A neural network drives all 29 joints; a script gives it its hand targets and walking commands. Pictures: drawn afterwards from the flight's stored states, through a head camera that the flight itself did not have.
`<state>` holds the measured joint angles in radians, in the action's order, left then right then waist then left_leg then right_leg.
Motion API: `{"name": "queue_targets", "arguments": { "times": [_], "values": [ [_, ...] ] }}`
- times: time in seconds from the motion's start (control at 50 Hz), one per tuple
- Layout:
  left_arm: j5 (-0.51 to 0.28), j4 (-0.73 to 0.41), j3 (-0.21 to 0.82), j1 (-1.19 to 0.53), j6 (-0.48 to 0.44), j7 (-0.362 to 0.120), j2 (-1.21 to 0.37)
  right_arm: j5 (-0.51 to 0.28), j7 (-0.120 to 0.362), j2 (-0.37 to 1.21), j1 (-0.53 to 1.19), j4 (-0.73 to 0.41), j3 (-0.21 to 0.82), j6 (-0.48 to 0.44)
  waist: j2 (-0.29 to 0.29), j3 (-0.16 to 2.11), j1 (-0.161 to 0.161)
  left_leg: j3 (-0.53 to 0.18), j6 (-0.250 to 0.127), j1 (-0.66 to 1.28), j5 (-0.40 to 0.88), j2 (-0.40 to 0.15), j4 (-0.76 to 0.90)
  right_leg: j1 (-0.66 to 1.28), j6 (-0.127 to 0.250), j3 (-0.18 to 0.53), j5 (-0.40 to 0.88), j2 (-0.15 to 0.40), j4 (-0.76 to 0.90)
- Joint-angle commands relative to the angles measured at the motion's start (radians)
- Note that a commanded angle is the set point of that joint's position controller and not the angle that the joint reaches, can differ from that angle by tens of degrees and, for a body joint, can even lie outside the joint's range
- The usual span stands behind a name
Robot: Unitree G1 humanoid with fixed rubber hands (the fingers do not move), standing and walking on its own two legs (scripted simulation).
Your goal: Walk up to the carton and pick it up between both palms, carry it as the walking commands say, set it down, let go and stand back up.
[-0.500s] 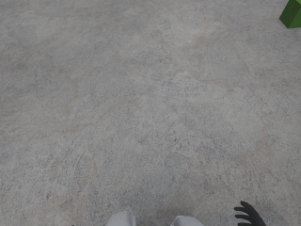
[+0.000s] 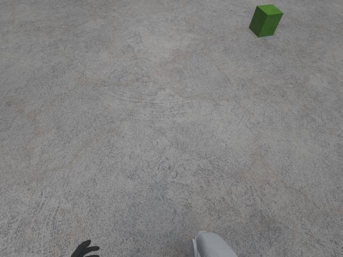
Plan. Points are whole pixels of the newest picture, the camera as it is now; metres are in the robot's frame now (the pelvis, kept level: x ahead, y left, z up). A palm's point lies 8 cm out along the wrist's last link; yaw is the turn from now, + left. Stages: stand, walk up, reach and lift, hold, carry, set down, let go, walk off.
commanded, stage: walk up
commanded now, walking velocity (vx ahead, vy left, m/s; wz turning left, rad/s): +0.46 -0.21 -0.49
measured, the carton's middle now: (265, 20) +2.41 -1.13 -0.65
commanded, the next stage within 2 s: none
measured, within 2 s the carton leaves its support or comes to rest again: neither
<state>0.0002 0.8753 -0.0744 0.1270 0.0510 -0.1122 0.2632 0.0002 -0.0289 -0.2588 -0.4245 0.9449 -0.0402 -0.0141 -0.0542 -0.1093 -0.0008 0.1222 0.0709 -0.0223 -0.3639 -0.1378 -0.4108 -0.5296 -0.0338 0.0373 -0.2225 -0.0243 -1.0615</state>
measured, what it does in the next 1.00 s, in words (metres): walks ahead, turning right: right foot, then left foot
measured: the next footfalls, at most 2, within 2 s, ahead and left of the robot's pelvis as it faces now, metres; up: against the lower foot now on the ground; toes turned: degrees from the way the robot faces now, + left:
right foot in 0.18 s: +0.16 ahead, -0.16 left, +0.00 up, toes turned -8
left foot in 0.56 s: +0.37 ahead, +0.07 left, +0.00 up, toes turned -7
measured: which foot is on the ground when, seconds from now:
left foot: down 0.00-0.18, up 0.20-0.54, down 0.56-0.82, up 0.84-1.00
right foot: up 0.00-0.16, down 0.18-0.56, up 0.58-0.80, down 0.82-1.00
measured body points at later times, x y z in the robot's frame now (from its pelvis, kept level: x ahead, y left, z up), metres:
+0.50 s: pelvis +0.21 -0.07 +0.00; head +0.29 -0.08 +0.44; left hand +0.30 +0.18 -0.15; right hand +0.33 -0.37 -0.12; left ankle +0.29 +0.08 -0.70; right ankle +0.12 -0.15 -0.74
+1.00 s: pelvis +0.44 -0.17 -0.01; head +0.51 -0.18 +0.43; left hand +0.55 +0.08 -0.16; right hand +0.45 -0.46 -0.14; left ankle +0.42 -0.01 -0.66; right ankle +0.36 -0.24 -0.74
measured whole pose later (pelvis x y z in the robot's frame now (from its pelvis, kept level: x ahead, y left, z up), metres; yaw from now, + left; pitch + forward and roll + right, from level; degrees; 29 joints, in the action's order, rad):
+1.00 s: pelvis +0.44 -0.17 -0.01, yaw -17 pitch +5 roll +0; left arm 0.00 0.91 -0.04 0.30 -0.03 -0.03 0.26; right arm 0.00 -0.01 -0.26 -0.16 0.91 -0.06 -0.01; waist -0.02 -0.07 0.01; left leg 0.08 0.05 -0.49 -0.51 -0.13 -1.13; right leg -0.27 0.04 -0.02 -0.38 -0.03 -0.58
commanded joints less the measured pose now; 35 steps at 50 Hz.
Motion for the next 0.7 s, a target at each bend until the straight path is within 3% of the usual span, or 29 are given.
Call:
{"name": "queue_targets", "arguments": {
  "times": [0.0,0.04,0.06,0.08,0.1,0.12,0.14,0.16,0.18,0.2,0.24,0.26,0.28,0.3,0.34,0.4,0.42,0.44,0.48,0.5,0.52,0.54,0.56,0.58,0.6,0.62,0.64,0.66,0.68],
  "values": [
    [0.019,-0.141,0.011,-0.211,-0.017,-0.021,0.020,0.039,-0.009,-0.183,-0.027,-0.051,-0.070,-0.038,0.292,-0.021,-0.072,-0.060,-0.129,0.128,0.393,-0.291,0.201,-0.242,-0.021,-0.046,-0.021,0.103,0.075],
    [0.014,-0.145,0.025,-0.227,-0.025,-0.017,0.020,0.040,-0.007,-0.188,-0.047,-0.045,-0.068,-0.030,0.296,-0.045,-0.090,-0.013,-0.137,0.083,0.390,-0.285,0.181,-0.174,-0.008,-0.077,-0.074,0.089,0.245],
    [0.019,-0.144,0.024,-0.182,-0.022,-0.014,0.044,0.033,-0.007,-0.227,0.015,-0.055,-0.075,-0.035,0.320,0.006,-0.048,-0.017,-0.146,0.077,0.381,-0.297,0.188,-0.083,-0.003,-0.068,-0.067,0.104,0.281],
    [0.017,-0.129,0.031,-0.160,-0.027,-0.017,0.031,0.035,-0.004,-0.257,0.014,-0.070,-0.083,-0.030,0.297,0.050,-0.044,0.025,-0.146,0.039,0.446,-0.283,0.146,0.001,0.009,-0.110,-0.112,0.083,0.351],
    [0.025,-0.115,0.024,-0.073,-0.039,-0.009,0.050,0.024,0.000,-0.286,0.035,-0.054,-0.088,-0.028,0.340,0.088,-0.011,0.045,-0.146,0.048,0.514,-0.264,0.072,0.099,0.011,-0.143,-0.200,0.062,0.418],
    [0.022,-0.099,0.007,0.026,-0.047,0.014,0.069,0.012,0.010,-0.290,0.069,-0.055,-0.086,-0.025,0.306,0.195,0.044,0.064,-0.148,0.101,0.809,-0.257,-0.125,0.211,0.040,-0.178,-0.214,-0.004,0.484],
    [0.025,-0.022,-0.005,0.219,-0.065,0.026,0.109,-0.008,0.018,-0.282,0.075,-0.068,-0.097,-0.023,0.205,0.291,0.112,0.118,-0.107,-0.048,0.779,-0.214,-0.393,0.452,0.081,-0.146,-0.096,-0.011,0.595],
    [0.023,0.013,-0.031,0.342,-0.080,0.047,0.202,0.007,0.027,-0.211,0.076,-0.091,-0.087,-0.030,-0.002,0.374,0.157,0.104,-0.077,-0.269,0.427,-0.118,-0.726,0.641,0.121,0.018,-0.172,0.064,0.594],
    [0.018,0.029,-0.072,0.387,-0.080,0.059,0.319,0.038,0.036,-0.098,0.108,-0.156,-0.065,-0.039,-0.298,0.386,0.156,0.044,-0.051,-0.631,-0.285,0.109,-0.928,0.763,0.204,0.463,-0.185,0.259,0.723],
    [0.004,0.059,-0.058,0.457,-0.082,0.076,0.288,0.043,0.031,-0.118,0.195,-0.185,-0.063,-0.047,-0.142,0.386,0.164,-0.106,-0.070,-0.739,-0.278,0.087,-0.982,0.769,0.260,0.664,-0.191,0.322,0.772],
    [0.001,0.033,-0.037,0.291,-0.093,0.081,0.185,0.058,0.044,-0.081,0.273,-0.165,-0.052,-0.047,0.019,0.160,0.086,-0.137,-0.071,-0.705,-0.109,-0.010,-0.932,0.459,0.267,0.579,-0.266,0.311,0.832],
    [0.003,0.021,-0.021,0.241,-0.098,0.092,0.165,0.053,0.040,-0.086,0.263,-0.156,-0.042,-0.042,-0.036,0.119,0.048,-0.133,-0.056,-0.658,-0.050,-0.013,-0.849,0.412,0.248,0.522,-0.132,0.247,0.830],
    [0.003,0.004,-0.024,0.219,-0.102,0.097,0.151,0.054,0.041,-0.095,0.236,-0.132,-0.047,-0.028,-0.009,0.121,0.032,-0.141,-0.037,-0.601,-0.055,-0.023,-0.827,0.344,0.245,0.477,-0.083,0.250,0.845],
    [0.004,0.007,-0.023,0.226,-0.104,0.092,0.147,0.046,0.041,-0.100,0.212,-0.125,-0.055,-0.019,-0.054,0.125,0.030,-0.135,-0.035,-0.547,-0.046,-0.030,-0.787,0.323,0.235,0.439,-0.081,0.221,0.846],
    [0.015,-0.011,-0.012,0.274,-0.110,0.090,0.106,0.048,0.036,-0.087,0.272,-0.139,-0.043,-0.012,-0.055,0.139,0.043,-0.095,-0.015,-0.617,-0.037,-0.023,-0.704,0.410,0.256,0.375,0.135,0.211,0.816],
    [0.014,-0.014,-0.011,0.306,-0.104,0.093,0.114,0.028,0.042,-0.062,0.347,-0.165,-0.031,-0.004,-0.149,0.181,0.079,-0.055,-0.008,-0.630,-0.016,0.005,-0.605,0.486,0.268,0.290,0.397,0.196,0.773],
    [0.014,-0.022,-0.018,0.269,-0.087,0.088,0.146,0.013,0.036,-0.096,0.398,-0.141,-0.035,0.000,-0.062,0.134,0.081,-0.020,-0.002,-0.547,-0.027,0.024,-0.494,0.394,0.252,0.276,0.302,0.171,0.780],
    [0.015,-0.034,-0.005,0.228,-0.076,0.075,0.138,-0.002,0.022,-0.093,0.353,-0.139,-0.030,0.000,-0.079,0.115,0.066,-0.014,-0.006,-0.435,0.017,0.041,-0.336,0.362,0.219,0.239,0.372,0.141,0.747],
    [0.013,-0.043,0.000,0.210,-0.072,0.067,0.128,-0.020,0.005,-0.086,0.223,-0.112,-0.030,0.000,-0.143,0.247,0.025,0.050,-0.014,-0.191,0.133,0.090,-0.173,0.389,0.169,0.153,0.700,0.098,0.589],
    [0.008,-0.041,-0.007,0.196,-0.072,0.069,0.126,-0.024,-0.002,-0.095,0.145,-0.087,-0.046,-0.003,-0.122,0.297,-0.002,0.094,-0.017,-0.104,0.186,0.117,-0.134,0.424,0.139,0.104,0.872,0.083,0.494],
    [0.015,-0.060,-0.001,0.134,-0.074,0.070,0.091,-0.024,-0.011,-0.133,-0.023,-0.049,-0.050,-0.018,-0.115,0.367,-0.098,-0.012,-0.052,0.159,0.295,0.039,-0.002,0.277,0.096,0.076,0.771,0.043,0.340],
    [0.019,-0.080,0.011,0.127,-0.088,0.071,0.063,-0.003,-0.020,-0.239,-0.141,0.003,-0.089,-0.026,0.107,0.383,-0.149,-0.206,-0.101,0.372,0.341,-0.142,-0.026,-0.015,0.082,0.101,0.228,0.015,0.177],
    [0.038,-0.142,0.016,0.127,-0.090,0.070,0.006,0.003,-0.034,-0.362,-0.222,0.008,-0.113,-0.027,0.318,0.403,-0.160,-0.606,-0.194,0.520,0.576,-0.457,0.015,-0.283,0.029,0.011,-0.319,-0.071,-0.054],
    [0.038,-0.151,-0.014,0.022,-0.075,0.070,0.065,0.005,-0.035,-0.347,-0.201,-0.002,-0.110,-0.014,0.240,0.313,-0.196,-0.608,-0.296,0.423,0.473,-0.523,0.048,-0.378,0.019,0.057,-0.332,0.044,-0.241],
    [0.033,-0.132,0.001,0.056,-0.067,0.074,0.078,0.009,-0.030,-0.295,-0.114,-0.021,-0.099,-0.006,0.165,0.232,-0.126,-0.540,-0.275,0.271,0.380,-0.470,0.046,-0.338,0.017,0.062,-0.262,0.070,-0.290],
    [0.039,-0.123,0.008,-0.007,-0.056,0.054,0.057,0.015,-0.026,-0.254,-0.015,-0.055,-0.091,-0.009,0.194,0.109,-0.097,-0.474,-0.243,0.156,0.210,-0.440,0.120,-0.360,0.027,0.088,-0.212,0.111,-0.287],
    [0.028,-0.116,0.008,0.039,-0.054,0.040,0.052,0.011,-0.016,-0.196,0.100,-0.095,-0.082,-0.020,0.202,0.071,-0.027,-0.332,-0.180,0.033,0.206,-0.353,0.154,-0.256,0.028,0.110,-0.118,0.149,-0.114],
    [0.021,-0.091,0.008,0.073,-0.052,0.020,0.033,0.028,-0.007,-0.207,0.147,-0.100,-0.081,-0.028,0.229,0.033,0.015,-0.204,-0.163,-0.105,0.261,-0.298,0.154,-0.131,0.008,0.051,-0.139,0.143,0.040],
    [0.025,-0.074,0.019,0.089,-0.044,0.007,0.012,0.036,-0.011,-0.214,0.131,-0.098,-0.085,-0.028,0.305,0.059,0.008,-0.122,-0.157,-0.103,0.390,-0.256,0.130,-0.071,0.002,-0.012,-0.200,0.089,0.133]
  ]
}}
